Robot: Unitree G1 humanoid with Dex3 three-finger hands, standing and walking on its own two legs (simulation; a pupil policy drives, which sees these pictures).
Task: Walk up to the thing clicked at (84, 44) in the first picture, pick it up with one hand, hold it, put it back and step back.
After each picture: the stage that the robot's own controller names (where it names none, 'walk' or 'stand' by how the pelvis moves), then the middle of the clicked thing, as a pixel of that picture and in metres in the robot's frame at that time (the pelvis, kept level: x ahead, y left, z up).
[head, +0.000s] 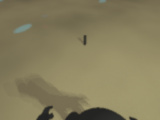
stand; (84, 40) +1.63 +0.18 -0.66
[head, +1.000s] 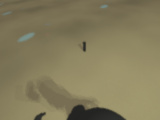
walk; (84, 46) +1.51 +0.28 -0.65
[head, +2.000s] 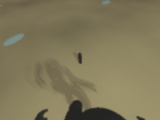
walk; (80, 58) +1.02 +0.27 -0.65
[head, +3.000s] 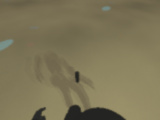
walk; (77, 77) +0.64 +0.21 -0.63
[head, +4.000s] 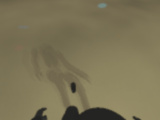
stand; (73, 88) +0.44 +0.19 -0.63
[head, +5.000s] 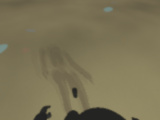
stand; (75, 93) +0.40 +0.18 -0.65
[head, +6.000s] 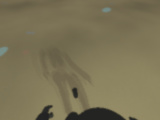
stand; (75, 93) +0.41 +0.19 -0.66
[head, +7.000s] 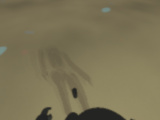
stand; (74, 93) +0.40 +0.19 -0.66
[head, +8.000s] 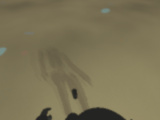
stand; (74, 94) +0.40 +0.19 -0.66
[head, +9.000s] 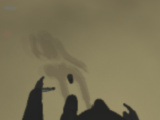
go down; (70, 79) +0.42 +0.20 -0.57
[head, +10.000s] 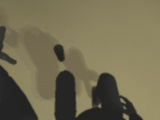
go down; (60, 54) +0.47 +0.24 -0.25
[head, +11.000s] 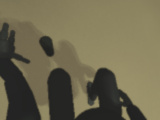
close in; (48, 48) +0.46 +0.26 -0.20
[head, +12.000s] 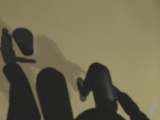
close; (26, 45) +0.44 +0.29 -0.16
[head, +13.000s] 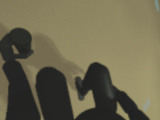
lift; (23, 45) +0.43 +0.30 -0.16
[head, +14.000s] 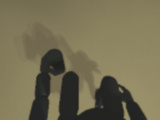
lift; (58, 64) +0.33 +0.23 -0.01
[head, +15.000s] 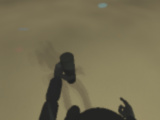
hold; (69, 70) +0.32 +0.15 +0.08
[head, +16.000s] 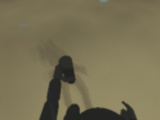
hold; (68, 72) +0.31 +0.16 +0.05
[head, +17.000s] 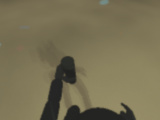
hold; (70, 72) +0.31 +0.15 +0.05
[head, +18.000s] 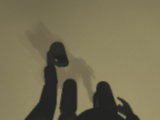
crouch; (61, 57) +0.41 +0.19 -0.03
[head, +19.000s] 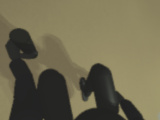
lower; (27, 47) +0.43 +0.29 -0.16
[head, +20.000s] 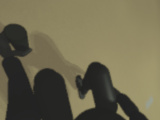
lower; (20, 43) +0.44 +0.30 -0.16
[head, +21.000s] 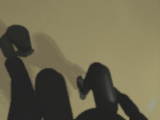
lower; (23, 44) +0.44 +0.30 -0.16
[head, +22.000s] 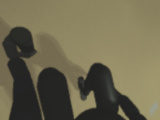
lower; (26, 45) +0.43 +0.29 -0.16
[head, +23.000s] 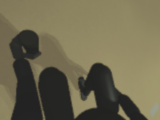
loosen; (31, 47) +0.42 +0.28 -0.15
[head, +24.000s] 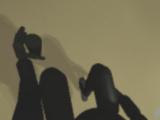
withdraw; (35, 48) +0.43 +0.27 -0.17
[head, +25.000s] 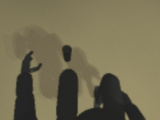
walk; (67, 54) +0.46 +0.21 -0.24
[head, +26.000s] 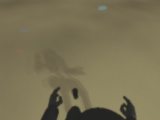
stand; (75, 94) +0.39 +0.15 -0.59
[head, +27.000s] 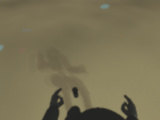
stand; (75, 92) +0.39 +0.17 -0.60
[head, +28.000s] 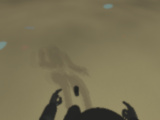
stand; (76, 91) +0.40 +0.16 -0.61
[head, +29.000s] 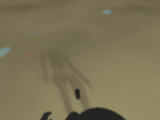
walk; (77, 94) +0.41 +0.16 -0.66
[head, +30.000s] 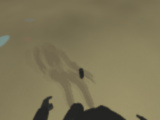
walk; (81, 73) +0.59 +0.15 -0.63
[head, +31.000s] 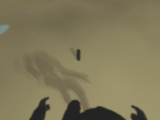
walk; (78, 55) +0.93 +0.21 -0.63
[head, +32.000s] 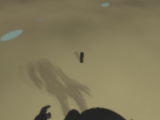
stand; (81, 57) +1.06 +0.17 -0.64
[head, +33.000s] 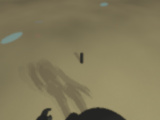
stand; (81, 58) +1.06 +0.17 -0.66
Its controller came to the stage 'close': yes
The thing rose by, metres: 0.69
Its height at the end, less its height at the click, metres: +0.00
